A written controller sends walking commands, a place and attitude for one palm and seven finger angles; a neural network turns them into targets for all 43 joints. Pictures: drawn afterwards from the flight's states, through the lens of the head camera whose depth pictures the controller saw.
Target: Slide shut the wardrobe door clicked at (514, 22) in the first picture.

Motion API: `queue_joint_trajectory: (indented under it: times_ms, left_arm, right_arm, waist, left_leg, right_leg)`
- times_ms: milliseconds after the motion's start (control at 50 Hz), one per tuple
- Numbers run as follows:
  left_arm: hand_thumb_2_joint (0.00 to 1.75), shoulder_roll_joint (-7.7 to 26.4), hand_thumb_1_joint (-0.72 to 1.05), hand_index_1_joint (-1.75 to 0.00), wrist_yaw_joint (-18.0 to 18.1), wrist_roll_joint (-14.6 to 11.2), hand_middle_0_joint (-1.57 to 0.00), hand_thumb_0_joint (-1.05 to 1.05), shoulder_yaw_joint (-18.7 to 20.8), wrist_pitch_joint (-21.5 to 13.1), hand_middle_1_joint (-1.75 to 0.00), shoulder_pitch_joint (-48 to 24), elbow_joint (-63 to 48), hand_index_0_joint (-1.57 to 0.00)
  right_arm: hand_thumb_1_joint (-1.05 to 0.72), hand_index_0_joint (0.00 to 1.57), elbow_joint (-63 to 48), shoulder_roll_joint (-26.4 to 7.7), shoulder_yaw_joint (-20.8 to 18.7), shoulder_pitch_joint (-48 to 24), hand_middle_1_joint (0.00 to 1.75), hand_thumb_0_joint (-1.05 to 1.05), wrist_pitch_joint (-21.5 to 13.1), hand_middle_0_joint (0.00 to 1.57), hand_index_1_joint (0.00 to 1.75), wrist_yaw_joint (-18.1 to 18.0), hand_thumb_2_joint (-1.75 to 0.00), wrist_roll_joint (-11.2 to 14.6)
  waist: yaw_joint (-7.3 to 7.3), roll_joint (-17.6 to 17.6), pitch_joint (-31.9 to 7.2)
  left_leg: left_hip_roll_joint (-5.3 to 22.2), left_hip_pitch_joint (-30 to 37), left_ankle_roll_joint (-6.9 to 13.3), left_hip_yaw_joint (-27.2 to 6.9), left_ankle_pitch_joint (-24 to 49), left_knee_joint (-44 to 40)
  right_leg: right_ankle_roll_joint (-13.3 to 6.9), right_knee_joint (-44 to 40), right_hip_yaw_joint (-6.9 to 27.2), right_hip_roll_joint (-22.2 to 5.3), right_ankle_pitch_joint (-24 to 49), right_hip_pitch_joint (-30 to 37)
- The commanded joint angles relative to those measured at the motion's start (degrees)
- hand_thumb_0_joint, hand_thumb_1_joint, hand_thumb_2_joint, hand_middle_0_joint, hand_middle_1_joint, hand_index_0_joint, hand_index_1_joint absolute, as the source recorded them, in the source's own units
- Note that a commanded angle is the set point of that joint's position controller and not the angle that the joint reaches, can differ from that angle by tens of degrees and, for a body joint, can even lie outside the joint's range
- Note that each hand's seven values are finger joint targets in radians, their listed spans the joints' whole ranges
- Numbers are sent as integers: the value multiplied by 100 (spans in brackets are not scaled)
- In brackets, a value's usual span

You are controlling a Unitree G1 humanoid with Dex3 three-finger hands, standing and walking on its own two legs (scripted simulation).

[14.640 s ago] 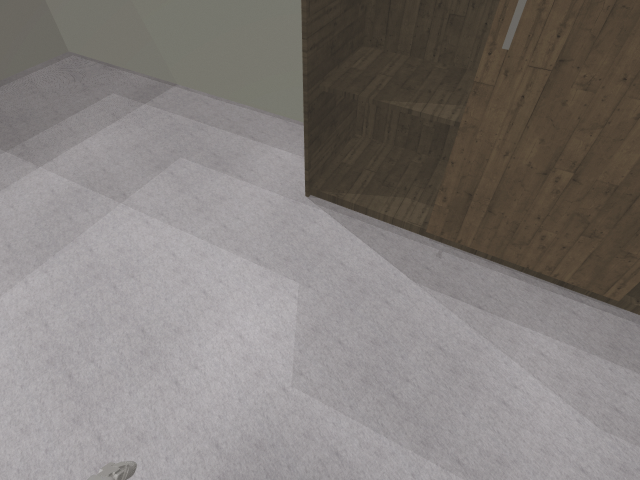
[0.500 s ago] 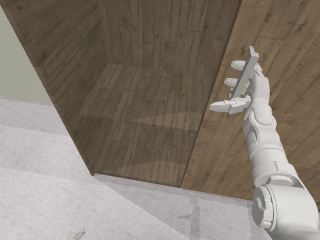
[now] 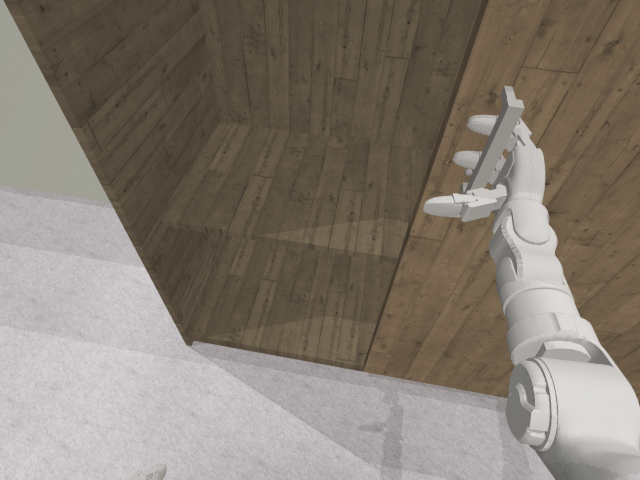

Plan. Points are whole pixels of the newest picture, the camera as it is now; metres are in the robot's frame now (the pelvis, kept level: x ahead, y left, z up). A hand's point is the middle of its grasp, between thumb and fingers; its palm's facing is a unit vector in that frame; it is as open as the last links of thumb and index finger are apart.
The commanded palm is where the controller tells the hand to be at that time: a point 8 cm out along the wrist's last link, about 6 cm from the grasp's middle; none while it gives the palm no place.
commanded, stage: grip the handle and tug to test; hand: right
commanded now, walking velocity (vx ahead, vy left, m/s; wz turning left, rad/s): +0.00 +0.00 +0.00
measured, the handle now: (485, 155) +0.51 -0.14 +0.16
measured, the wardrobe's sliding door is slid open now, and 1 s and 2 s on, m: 0.57 0.57 0.57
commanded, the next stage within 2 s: tug the door sideways, standing still in 1.44 s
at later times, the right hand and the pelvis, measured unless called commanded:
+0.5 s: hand (467, 172) +0.47 -0.11 +0.16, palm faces +0.07 +1.00 +0.00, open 8.8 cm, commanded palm +0.44 -0.16 +0.16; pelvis +0.00 +0.00 +0.00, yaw +0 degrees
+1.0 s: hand (467, 171) +0.47 -0.11 +0.16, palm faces +0.08 +1.00 +0.00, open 5.2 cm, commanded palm +0.43 -0.16 +0.16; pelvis +0.02 +0.00 +0.00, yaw +1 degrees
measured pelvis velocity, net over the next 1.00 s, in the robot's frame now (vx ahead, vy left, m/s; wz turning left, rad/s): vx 0.02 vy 0.00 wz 0.02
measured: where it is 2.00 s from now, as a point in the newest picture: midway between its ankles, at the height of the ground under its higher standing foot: outside the picture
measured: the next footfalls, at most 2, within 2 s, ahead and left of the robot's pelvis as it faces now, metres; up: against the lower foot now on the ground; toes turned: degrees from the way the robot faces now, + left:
none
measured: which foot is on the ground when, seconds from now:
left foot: down 0.00-1.00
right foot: down 0.00-1.00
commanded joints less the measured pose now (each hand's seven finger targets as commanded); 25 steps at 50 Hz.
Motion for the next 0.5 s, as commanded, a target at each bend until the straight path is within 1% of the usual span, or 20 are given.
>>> queue_joint_trajectory:
  times_ms: [0,20,40,60,80,100,120,140,200,220,260,280,320,340,360,380,400,420,440,480]
  left_arm:
    - [90,746,90,-30,59,15,-20,0,277,-231,-30,99,-583,-20]
    - [90,725,90,-30,58,11,-20,0,259,-237,-30,83,-599,-20]
    - [90,727,90,-30,57,17,-20,0,282,-238,-30,103,-580,-20]
    - [90,709,90,-30,45,15,-20,0,272,-248,-30,84,-615,-20]
    - [90,708,90,-30,36,15,-20,0,275,-252,-30,99,-609,-20]
    - [90,708,90,-30,33,6,-20,0,268,-245,-30,82,-618,-20]
    - [90,706,90,-30,30,9,-20,0,274,-257,-30,89,-615,-20]
    - [90,724,90,-30,35,17,-20,0,288,-247,-30,101,-602,-20]
    - [90,721,90,-30,34,11,-20,0,271,-242,-30,75,-636,-20]
    - [90,718,90,-30,38,6,-20,0,265,-238,-30,67,-632,-20]
    - [90,734,90,-30,45,11,-20,0,271,-214,-30,94,-614,-20]
    - [90,725,90,-30,40,10,-20,0,274,-214,-30,77,-646,-20]
    - [90,704,90,-30,34,6,-20,0,274,-221,-30,53,-647,-20]
    - [90,713,90,-30,30,11,-20,0,277,-217,-30,68,-650,-20]
    - [90,723,90,-30,31,2,-20,0,282,-207,-30,77,-643,-20]
    - [90,711,90,-30,26,2,-20,0,284,-210,-30,52,-671,-20]
    - [90,696,90,-30,21,-2,-20,0,294,-216,-30,45,-658,-20]
    - [90,700,90,-30,16,3,-20,0,296,-219,-30,49,-656,-20]
    - [90,714,90,-30,21,12,-20,0,308,-207,-30,63,-650,-20]
    - [90,718,90,-30,27,-1,-20,0,299,-186,-30,43,-664,-20]
  right_arm:
    - [50,30,-1112,-1188,-226,-3050,120,0,-346,30,120,10,-30,-14]
    - [45,30,-1171,-1013,-56,-3139,121,0,-356,30,121,39,-32,-14]
    - [41,31,-1231,-1058,-95,-3163,121,0,-379,31,121,36,-34,-39]
    - [36,32,-1272,-953,-44,-3073,122,0,-378,32,122,45,-36,-1]
    - [31,32,-1286,-993,-83,-3009,123,0,-378,32,123,48,-38,-3]
    - [27,32,-1296,-901,21,-3002,123,0,-368,32,123,58,-40,-4]
    - [22,33,-1300,-842,36,-3082,124,0,-365,33,124,53,-42,25]
    - [17,33,-1269,-970,-68,-3005,125,0,-361,33,125,32,-44,14]
    - [3,35,-1372,-1042,-130,-2955,127,0,-347,35,127,35,-50,24]
    - [-1,35,-1272,-1025,-114,-2906,127,0,-322,35,127,43,-52,17]
    - [-11,36,-1236,-1090,-146,-2998,129,0,-319,36,129,37,-56,-2]
    - [-15,37,-1305,-1053,-116,-2935,129,0,-327,37,129,44,-58,-14]
    - [-25,38,-1365,-918,-18,-2942,131,0,-322,38,131,46,-62,6]
    - [-29,38,-1383,-913,-42,-2898,131,0,-312,38,131,40,-64,6]
    - [-34,39,-1344,-963,-72,-2831,132,0,-300,39,132,37,-66,15]
    - [-39,40,-1541,-831,51,-2959,133,0,-316,40,133,46,-68,32]
    - [-43,40,-1532,-789,66,-2892,133,0,-304,40,133,43,-70,26]
    - [-48,41,-1590,-739,98,-2893,134,0,-294,41,134,38,-72,35]
    - [-53,41,-1571,-854,-26,-2817,135,0,-278,41,135,20,-74,38]
    - [-62,42,-1525,-930,-95,-2663,136,0,-238,42,136,29,-78,55]
  waist:
    - [100,375,-1730]
    - [159,355,-1700]
    - [133,269,-1777]
    - [117,198,-1833]
    - [90,251,-1863]
    - [117,198,-1813]
    - [149,340,-1768]
    - [105,431,-1746]
    - [70,265,-1848]
    - [88,309,-1723]
    - [118,430,-1683]
    - [78,269,-1745]
    - [110,216,-1789]
    - [80,266,-1759]
    - [90,389,-1797]
    - [117,211,-1861]
    - [93,195,-1865]
    - [106,221,-1882]
    - [61,320,-1895]
    - [32,467,-1867]
  left_leg:
    - [-82,587,70,-35,1139,-429]
    - [-79,560,66,-21,1192,-427]
    - [-81,579,84,-24,1264,-398]
    - [-88,580,82,-20,1335,-385]
    - [-92,624,84,-13,1388,-373]
    - [-96,572,90,-4,1397,-372]
    - [-103,540,75,12,1361,-382]
    - [-101,613,82,3,1377,-385]
    - [-94,685,80,-26,1462,-375]
    - [-95,639,85,-2,1426,-377]
    - [-96,627,70,-8,1363,-400]
    - [-91,637,82,-15,1377,-387]
    - [-94,600,83,-7,1409,-377]
    - [-94,637,98,5,1475,-375]
    - [-106,664,88,11,1509,-368]
    - [-101,633,88,4,1559,-353]
    - [-104,622,98,19,1604,-337]
    - [-108,617,93,26,1637,-336]
    - [-110,691,96,19,1686,-339]
    - [-111,776,87,23,1702,-341]
  right_leg:
    - [-191,-381,65,135,744,702]
    - [-191,-384,55,128,787,737]
    - [-184,-348,67,135,892,798]
    - [-182,-342,61,131,959,842]
    - [-175,-341,66,132,999,844]
    - [-170,-343,68,123,1024,861]
    - [-175,-347,78,120,982,851]
    - [-181,-345,78,118,998,791]
    - [-180,-346,38,131,1030,810]
    - [-177,-356,52,126,1005,766]
    - [-185,-359,56,121,937,716]
    - [-179,-369,44,127,961,762]
    - [-172,-341,46,126,1010,839]
    - [-176,-338,58,128,1093,829]
    - [-177,-338,61,118,1105,829]
    - [-170,-334,57,118,1168,923]
    - [-163,-316,65,115,1241,964]
    - [-160,-314,66,114,1276,1000]
    - [-168,-306,62,112,1326,967]
    - [-168,-338,53,115,1290,872]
